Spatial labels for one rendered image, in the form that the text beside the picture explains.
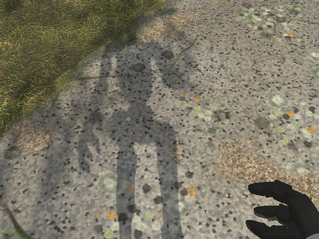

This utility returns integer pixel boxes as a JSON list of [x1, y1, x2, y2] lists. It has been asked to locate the robot right hand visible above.
[[245, 179, 319, 239]]

